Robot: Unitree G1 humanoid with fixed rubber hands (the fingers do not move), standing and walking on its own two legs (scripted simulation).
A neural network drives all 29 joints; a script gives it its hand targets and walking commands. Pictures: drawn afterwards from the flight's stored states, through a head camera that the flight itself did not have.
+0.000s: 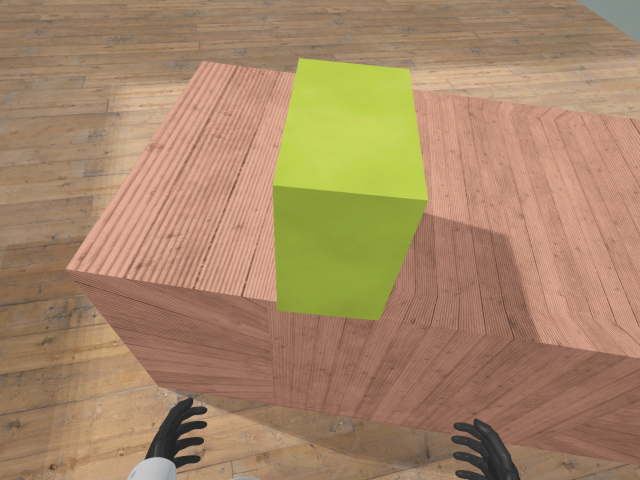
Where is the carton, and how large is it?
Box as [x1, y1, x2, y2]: [273, 58, 427, 320]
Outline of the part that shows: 299,58 273,181 277,310 378,320 427,201 408,69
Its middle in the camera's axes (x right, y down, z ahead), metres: +0.04 -0.08 +0.64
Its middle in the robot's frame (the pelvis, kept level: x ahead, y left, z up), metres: +0.53 +0.02 +0.02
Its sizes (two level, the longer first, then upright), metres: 0.293 0.176 0.294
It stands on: a pedestal, 0.64 m high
